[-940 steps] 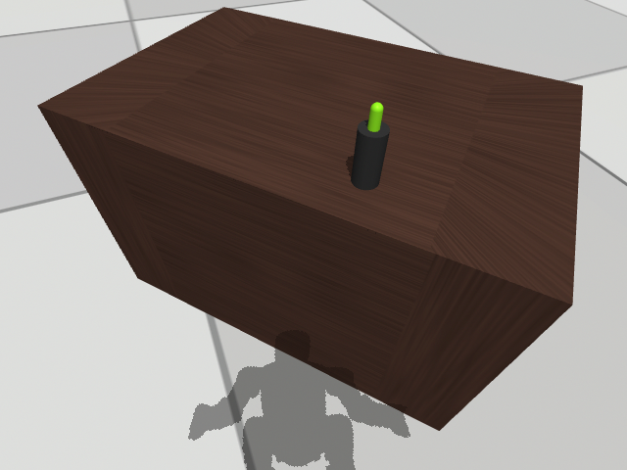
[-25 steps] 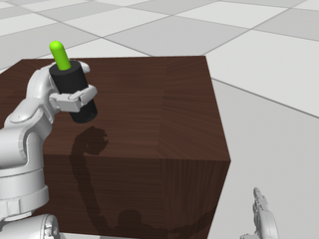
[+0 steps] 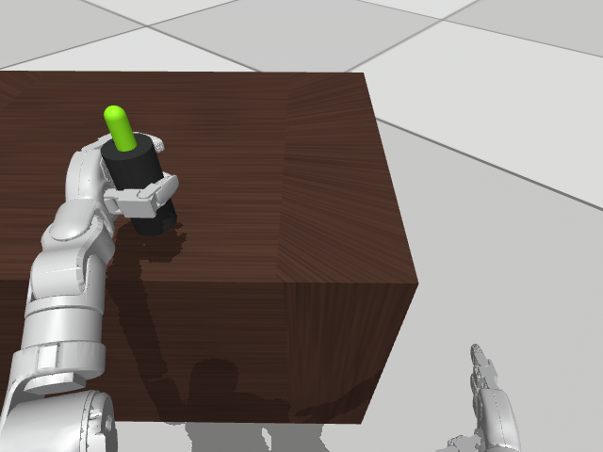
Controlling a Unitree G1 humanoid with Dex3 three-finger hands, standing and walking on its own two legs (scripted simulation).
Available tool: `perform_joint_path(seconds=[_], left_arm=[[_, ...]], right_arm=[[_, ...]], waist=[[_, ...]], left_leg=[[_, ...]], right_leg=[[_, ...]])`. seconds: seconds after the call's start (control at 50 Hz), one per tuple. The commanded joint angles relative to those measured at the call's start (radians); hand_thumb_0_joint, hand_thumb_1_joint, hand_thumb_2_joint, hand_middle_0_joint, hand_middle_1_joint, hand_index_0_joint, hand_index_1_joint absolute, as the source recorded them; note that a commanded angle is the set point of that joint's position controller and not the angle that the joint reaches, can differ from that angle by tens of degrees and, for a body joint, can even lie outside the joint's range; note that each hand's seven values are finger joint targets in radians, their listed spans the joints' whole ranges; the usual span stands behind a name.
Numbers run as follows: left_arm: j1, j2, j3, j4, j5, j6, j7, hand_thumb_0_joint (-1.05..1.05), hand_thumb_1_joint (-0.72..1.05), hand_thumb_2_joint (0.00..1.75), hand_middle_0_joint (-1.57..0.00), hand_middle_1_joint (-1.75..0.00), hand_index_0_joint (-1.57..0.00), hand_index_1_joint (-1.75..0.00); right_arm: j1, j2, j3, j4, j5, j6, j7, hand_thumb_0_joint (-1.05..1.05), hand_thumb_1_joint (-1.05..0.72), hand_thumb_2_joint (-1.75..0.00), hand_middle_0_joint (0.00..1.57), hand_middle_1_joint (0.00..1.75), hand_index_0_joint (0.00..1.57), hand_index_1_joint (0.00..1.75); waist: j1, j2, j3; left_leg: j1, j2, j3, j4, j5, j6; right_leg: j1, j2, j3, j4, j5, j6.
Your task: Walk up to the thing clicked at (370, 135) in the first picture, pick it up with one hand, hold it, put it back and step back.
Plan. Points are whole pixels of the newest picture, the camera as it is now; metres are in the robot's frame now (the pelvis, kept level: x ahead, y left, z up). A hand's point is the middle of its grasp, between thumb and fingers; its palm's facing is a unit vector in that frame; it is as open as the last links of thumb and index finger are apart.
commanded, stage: crouch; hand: left
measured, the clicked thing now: (136, 171) +0.41 +0.18 +0.20
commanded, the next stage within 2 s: lower in 0.58 s
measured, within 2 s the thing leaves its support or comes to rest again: rests again in 1.38 s
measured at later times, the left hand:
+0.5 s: hand (162, 177) +0.45 +0.17 +0.15, palm faces +0.10 -0.99 +0.00, open 8.0 cm
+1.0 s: hand (173, 196) +0.47 +0.17 +0.10, palm faces +0.08 -1.00 +0.01, open 8.0 cm
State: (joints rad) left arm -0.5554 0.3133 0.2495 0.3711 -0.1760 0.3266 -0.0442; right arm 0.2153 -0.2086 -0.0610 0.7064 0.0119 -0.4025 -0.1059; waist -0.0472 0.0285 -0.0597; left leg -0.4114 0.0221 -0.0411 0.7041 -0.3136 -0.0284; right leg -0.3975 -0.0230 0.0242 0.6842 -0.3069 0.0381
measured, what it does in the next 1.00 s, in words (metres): stands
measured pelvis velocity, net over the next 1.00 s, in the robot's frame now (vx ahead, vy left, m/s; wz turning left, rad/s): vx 0.01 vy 0.00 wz -0.02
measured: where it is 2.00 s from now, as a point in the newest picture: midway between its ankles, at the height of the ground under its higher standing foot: outside the picture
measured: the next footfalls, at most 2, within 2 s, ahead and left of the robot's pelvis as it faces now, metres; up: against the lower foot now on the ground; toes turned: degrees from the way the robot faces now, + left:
none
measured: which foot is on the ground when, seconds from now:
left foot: down 0.00-1.00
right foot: down 0.00-1.00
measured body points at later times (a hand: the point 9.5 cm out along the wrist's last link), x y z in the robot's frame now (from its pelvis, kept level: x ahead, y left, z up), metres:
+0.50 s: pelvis +0.01 +0.00 +0.00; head +0.03 +0.00 +0.45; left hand +0.44 +0.23 +0.15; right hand +0.17 -0.26 -0.06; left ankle +0.03 +0.14 -0.72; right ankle +0.03 -0.14 -0.72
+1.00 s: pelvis +0.01 +0.00 -0.01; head +0.05 +0.01 +0.44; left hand +0.46 +0.23 +0.10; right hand +0.16 -0.26 -0.07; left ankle +0.03 +0.14 -0.72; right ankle +0.03 -0.14 -0.72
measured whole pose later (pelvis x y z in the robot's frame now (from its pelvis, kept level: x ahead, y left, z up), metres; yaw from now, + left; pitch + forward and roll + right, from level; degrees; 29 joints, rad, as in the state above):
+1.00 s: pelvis +0.01 +0.00 -0.01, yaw -1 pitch +8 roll -1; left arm -0.69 0.36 0.28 0.87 -0.14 -0.12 -0.07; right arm 0.25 -0.21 -0.03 0.49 0.01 -0.17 -0.06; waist -0.11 0.00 -0.06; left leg -0.56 0.04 -0.03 0.78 -0.35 -0.03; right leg -0.55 0.00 0.04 0.74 -0.33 0.04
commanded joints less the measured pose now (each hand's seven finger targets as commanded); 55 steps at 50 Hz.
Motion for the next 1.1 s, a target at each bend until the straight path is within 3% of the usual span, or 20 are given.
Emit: perform_joint_path(seconds=[0.0,0.06,0.12,0.22,0.24,0.28,0.42,0.46,0.52,0.58,0.6,0.66,0.7,0.76,0.84,0.88,0.94,0.98,1.06,1.08], left_arm=[[-0.671,0.229,0.062,-0.239,-0.026,-0.178,-0.003,0.00,0.29,1.28,-1.28,-1.40,-1.31,-1.40],[-0.646,0.250,0.084,-0.151,-0.023,-0.213,-0.001,0.00,0.27,1.29,-1.29,-1.42,-1.32,-1.42],[-0.663,0.257,0.079,-0.111,-0.019,-0.251,-0.009,0.00,0.27,1.30,-1.30,-1.43,-1.33,-1.42],[-0.719,0.276,0.086,-0.077,-0.015,-0.324,-0.006,0.00,0.30,1.32,-1.31,-1.45,-1.35,-1.44],[-0.734,0.270,0.076,-0.100,-0.014,-0.341,-0.006,0.00,0.29,1.32,-1.31,-1.44,-1.34,-1.44],[-0.748,0.305,0.101,-0.073,-0.016,-0.362,-0.002,0.00,0.30,1.32,-1.30,-1.43,-1.33,-1.43],[-0.731,0.277,0.070,-0.039,-0.007,-0.414,-0.001,0.00,0.32,1.31,-1.28,-1.40,-1.30,-1.40],[-0.717,0.301,0.085,-0.009,-0.012,-0.424,-0.006,0.00,0.32,1.31,-1.27,-1.40,-1.29,-1.40],[-0.744,0.276,0.067,-0.020,-0.013,-0.440,-0.014,0.00,0.34,1.31,-1.27,-1.39,-1.29,-1.39],[-0.706,0.286,0.075,0.042,-0.014,-0.448,-0.022,0.00,0.32,1.31,-1.27,-1.40,-1.29,-1.40],[-0.736,0.276,0.060,0.014,-0.008,-0.453,-0.024,0.00,0.33,1.30,-1.26,-1.38,-1.28,-1.38],[-0.722,0.315,0.091,0.064,-0.012,-0.460,-0.024,0.00,0.31,1.28,-1.27,-1.38,-1.28,-1.38],[-0.742,0.290,0.074,0.070,-0.006,-0.473,-0.030,0.00,0.30,1.25,-1.24,-1.34,-1.25,-1.36],[-0.710,0.266,0.067,0.150,-0.008,-0.488,-0.027,0.00,0.29,1.25,-1.25,-1.35,-1.25,-1.36],[-0.740,0.306,0.088,0.160,-0.005,-0.534,-0.032,0.00,0.28,1.26,-1.27,-1.37,-1.27,-1.38],[-0.754,0.289,0.078,0.167,-0.002,-0.553,-0.034,0.00,0.28,1.23,-1.27,-1.35,-1.27,-1.37],[-0.793,0.338,0.102,0.147,-0.005,-0.587,-0.034,0.00,0.27,1.25,-1.28,-1.37,-1.28,-1.39],[-0.812,0.319,0.086,0.141,0.004,-0.603,-0.032,0.00,0.28,1.24,-1.28,-1.35,-1.27,-1.37],[-0.789,0.353,0.111,0.215,0.009,-0.623,-0.026,0.00,0.30,1.25,-1.28,-1.36,-1.27,-1.38],[-0.807,0.318,0.086,0.191,0.009,-0.632,-0.026,0.00,0.31,1.25,-1.27,-1.35,-1.26,-1.37]], right_arm=[[-0.057,-0.102,-0.021,-0.157,0.003,-0.060,0.002,0.00,0.58,-0.04,0.05,0.05,0.05,0.05],[-0.052,-0.155,-0.061,-0.189,0.001,-0.052,0.010,0.00,0.58,-0.04,0.05,0.05,0.05,0.05],[-0.050,-0.120,-0.033,-0.190,0.004,-0.040,0.020,0.00,0.58,-0.04,0.05,0.05,0.05,0.05],[-0.073,-0.153,-0.052,-0.247,0.002,-0.012,0.024,0.00,0.57,-0.04,0.05,0.05,0.05,0.05],[-0.091,-0.118,-0.024,-0.237,0.005,-0.004,0.028,0.00,0.58,-0.04,0.05,0.05,0.05,0.05],[-0.077,-0.158,-0.054,-0.248,0.001,0.008,0.020,0.00,0.57,-0.04,0.05,0.05,0.05,0.05],[-0.040,-0.108,-0.011,-0.280,0.003,0.061,0.024,0.00,0.57,-0.05,0.05,0.05,0.05,0.05],[-0.001,-0.154,-0.054,-0.244,0.003,0.079,0.020,0.00,0.57,-0.04,0.05,0.05,0.05,0.05],[-0.052,-0.100,-0.004,-0.287,0.006,0.093,0.030,0.00,0.57,-0.05,0.05,0.05,0.05,0.05],[-0.018,-0.145,-0.036,-0.301,0.004,0.109,0.026,0.00,0.57,-0.04,0.05,0.05,0.05,0.05],[-0.029,-0.102,0.000,-0.298,0.005,0.116,0.033,0.00,0.57,-0.04,0.05,0.05,0.05,0.05],[-0.024,-0.168,-0.058,-0.336,0.006,0.132,0.025,0.00,0.57,-0.04,0.05,0.05,0.05,0.05],[-0.023,-0.107,-0.006,-0.328,0.007,0.140,0.033,0.00,0.57,-0.05,0.05,0.05,0.05,0.05],[-0.027,-0.127,-0.026,-0.332,0.007,0.150,0.034,0.00,0.57,-0.05,0.05,0.05,0.05,0.05],[-0.003,-0.142,-0.039,-0.358,0.001,0.166,0.039,0.00,0.56,-0.05,0.05,0.05,0.05,0.05],[-0.026,-0.105,-0.001,-0.395,-0.001,0.170,0.043,0.00,0.55,-0.05,0.05,0.05,0.05,0.05],[-0.040,-0.155,-0.045,-0.399,-0.005,0.179,0.038,0.00,0.55,-0.05,0.05,0.05,0.05,0.05],[-0.035,-0.098,0.011,-0.436,-0.009,0.185,0.045,0.00,0.54,-0.05,0.05,0.05,0.05,0.05],[-0.017,-0.171,-0.060,-0.428,-0.014,0.202,0.040,0.00,0.54,-0.05,0.05,0.05,0.05,0.05],[-0.015,-0.130,-0.031,-0.434,-0.011,0.201,0.045,0.00,0.55,-0.05,0.05,0.05,0.05,0.05]], waist=[[-0.016,0.061,-0.322],[-0.013,0.026,-0.331],[-0.006,0.033,-0.334],[-0.008,0.015,-0.383],[0.004,0.046,-0.371],[-0.011,0.029,-0.407],[-0.023,0.060,-0.429],[-0.030,0.079,-0.432],[-0.020,0.070,-0.416],[-0.043,0.046,-0.425],[-0.031,0.082,-0.427],[-0.042,0.015,-0.420],[-0.040,0.048,-0.409],[-0.051,0.024,-0.351],[-0.056,0.060,-0.419],[-0.054,0.037,-0.439],[-0.060,0.072,-0.479],[-0.059,0.082,-0.526],[-0.077,0.081,-0.498],[-0.078,0.108,-0.479]], left_leg=[[0.202,-0.022,0.027,-0.114,0.122,0.029],[0.183,-0.020,0.027,-0.118,0.131,0.030],[0.168,-0.024,0.039,-0.108,0.163,0.032],[0.167,-0.016,0.031,-0.107,0.184,0.029],[0.160,-0.020,0.035,-0.107,0.167,0.029],[0.175,-0.019,0.037,-0.097,0.181,0.031],[0.190,-0.015,0.043,-0.080,0.263,0.028],[0.212,-0.011,0.041,-0.072,0.313,0.024],[0.200,-0.012,0.043,-0.067,0.315,0.028],[0.198,-0.007,0.043,-0.064,0.339,0.030],[0.204,-0.010,0.044,-0.059,0.337,0.030],[0.166,-0.013,0.047,-0.058,0.314,0.038],[0.161,-0.013,0.047,-0.059,0.286,0.036],[0.133,-0.009,0.042,-0.064,0.211,0.037],[0.126,-0.005,0.039,-0.035,0.233,0.034],[0.102,-0.007,0.042,-0.020,0.221,0.039],[0.101,-0.006,0.039,0.003,0.220,0.037],[0.116,-0.001,0.034,0.025,0.273,0.034],[0.088,0.003,0.029,0.036,0.236,0.028],[0.072,-0.001,0.034,0.036,0.198,0.029]], right_leg=[[-0.006,0.032,-0.070,-0.107,0.150,-0.029],[0.017,0.033,-0.068,-0.107,0.159,-0.029],[0.026,0.030,-0.060,-0.107,0.183,-0.028],[0.056,0.035,-0.062,-0.098,0.200,-0.030],[0.042,0.033,-0.059,-0.100,0.183,-0.033],[0.056,0.031,-0.056,-0.099,0.199,-0.029],[0.064,0.032,-0.055,-0.089,0.278,-0.031],[0.054,0.032,-0.056,-0.084,0.309,-0.033],[0.052,0.033,-0.056,-0.088,0.316,-0.031],[0.061,0.032,-0.053,-0.078,0.343,-0.030],[0.041,0.031,-0.053,-0.080,0.334,-0.031],[0.082,0.027,-0.048,-0.081,0.344,-0.024],[0.046,0.026,-0.048,-0.078,0.310,-0.028],[-0.012,0.031,-0.054,-0.074,0.238,-0.033],[-0.020,0.031,-0.049,-0.045,0.251,-0.035],[-0.008,0.030,-0.048,-0.035,0.249,-0.031],[-0.037,0.028,-0.041,-0.017,0.245,-0.034],[-0.039,0.030,-0.045,0.001,0.280,-0.035],[-0.087,0.036,-0.047,0.017,0.239,-0.041],[-0.100,0.034,-0.042,0.014,0.214,-0.041]])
